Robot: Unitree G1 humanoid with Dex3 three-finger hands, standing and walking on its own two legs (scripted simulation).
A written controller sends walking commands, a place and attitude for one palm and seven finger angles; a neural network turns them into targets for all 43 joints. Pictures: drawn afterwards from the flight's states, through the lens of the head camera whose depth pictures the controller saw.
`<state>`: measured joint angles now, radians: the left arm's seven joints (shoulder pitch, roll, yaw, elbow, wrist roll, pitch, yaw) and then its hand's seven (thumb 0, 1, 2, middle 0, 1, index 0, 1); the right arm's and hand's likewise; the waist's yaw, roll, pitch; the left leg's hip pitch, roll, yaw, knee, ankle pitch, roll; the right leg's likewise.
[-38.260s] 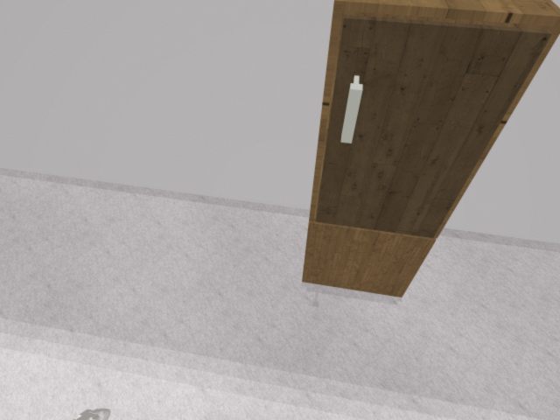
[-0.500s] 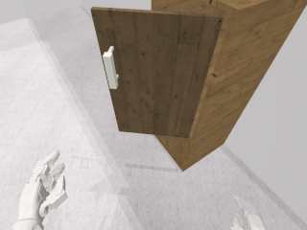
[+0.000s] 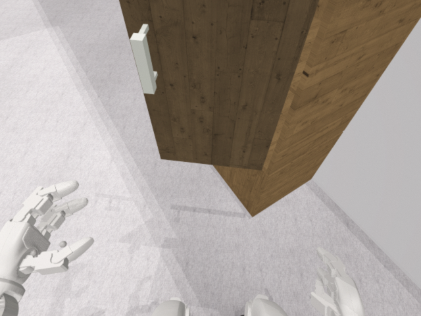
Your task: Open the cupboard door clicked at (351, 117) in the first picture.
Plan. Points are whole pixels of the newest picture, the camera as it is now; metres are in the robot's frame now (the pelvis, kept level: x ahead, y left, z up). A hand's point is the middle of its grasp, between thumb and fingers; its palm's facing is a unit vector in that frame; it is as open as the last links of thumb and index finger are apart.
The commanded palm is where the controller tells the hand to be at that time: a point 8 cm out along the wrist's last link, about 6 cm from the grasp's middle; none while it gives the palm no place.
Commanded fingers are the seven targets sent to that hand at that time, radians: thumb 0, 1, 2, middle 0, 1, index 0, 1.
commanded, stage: raise the hand with hooked fingers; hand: left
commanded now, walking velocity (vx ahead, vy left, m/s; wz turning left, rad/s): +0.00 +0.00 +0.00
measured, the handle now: (147, 60) +0.58 +0.19 +0.14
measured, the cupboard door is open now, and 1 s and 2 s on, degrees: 50 50 50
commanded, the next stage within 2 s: move the hooked fingers beside the handle in 1.38 s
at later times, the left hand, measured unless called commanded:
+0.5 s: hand (39, 201) +0.26 +0.29 +0.11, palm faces -0.01 -1.00 -0.05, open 13.3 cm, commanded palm +0.23 +0.33 +0.12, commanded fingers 0.00 -0.50 0.30 -0.30 -1.20 -0.30 -1.20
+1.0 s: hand (30, 149) +0.32 +0.30 +0.16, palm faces -0.01 -1.00 -0.02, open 14.0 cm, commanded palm +0.28 +0.34 +0.16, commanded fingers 0.00 -0.50 0.30 -0.30 -1.20 -0.30 -1.20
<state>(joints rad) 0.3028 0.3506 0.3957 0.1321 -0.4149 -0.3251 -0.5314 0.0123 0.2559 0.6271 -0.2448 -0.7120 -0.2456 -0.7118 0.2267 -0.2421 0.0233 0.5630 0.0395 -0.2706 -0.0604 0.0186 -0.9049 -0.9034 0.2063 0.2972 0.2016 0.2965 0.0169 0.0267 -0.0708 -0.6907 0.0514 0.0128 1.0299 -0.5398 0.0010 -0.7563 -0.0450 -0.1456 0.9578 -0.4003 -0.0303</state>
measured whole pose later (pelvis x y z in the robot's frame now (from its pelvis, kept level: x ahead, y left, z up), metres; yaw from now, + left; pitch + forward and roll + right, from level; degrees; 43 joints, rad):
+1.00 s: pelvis +0.02 +0.02 +0.05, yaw -1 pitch +5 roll -2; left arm -0.13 0.46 0.45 0.39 -0.35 -0.08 -0.54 -0.01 -0.50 0.30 -0.30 -1.20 -0.30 -1.20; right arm 0.29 -0.28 0.07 0.58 0.06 -0.21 -0.09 0.02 -0.90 -0.90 0.21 0.30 0.20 0.30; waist 0.02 0.03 -0.04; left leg -0.34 0.02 0.05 0.68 -0.41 0.03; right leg -0.42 -0.05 -0.11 0.61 -0.27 0.01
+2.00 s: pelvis +0.01 +0.01 +0.04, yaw -1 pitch +7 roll -1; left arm -0.43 0.50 0.44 0.76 -0.29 -0.18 -0.53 -0.01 -0.50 0.30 -0.30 -1.20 -0.30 -1.20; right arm 0.33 -0.31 0.06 0.60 0.06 -0.15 -0.10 0.02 -0.91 -0.90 0.21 0.30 0.20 0.30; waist -0.03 0.02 -0.04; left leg -0.42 0.03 0.06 0.69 -0.39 0.01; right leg -0.51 -0.04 -0.10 0.65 -0.26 -0.02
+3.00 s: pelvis +0.02 +0.03 +0.03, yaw -3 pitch +17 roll -3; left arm -0.91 0.67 0.47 1.21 -0.14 -0.27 -0.47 -0.01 -0.50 0.30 -0.30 -1.20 -0.30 -1.20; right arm 0.42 -0.30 0.06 0.61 0.02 0.05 -0.06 0.01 -0.91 -0.90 0.21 0.30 0.20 0.30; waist -0.15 0.01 -0.07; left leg -0.64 0.04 0.07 0.80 -0.45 0.04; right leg -0.71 -0.03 -0.09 0.70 -0.27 0.01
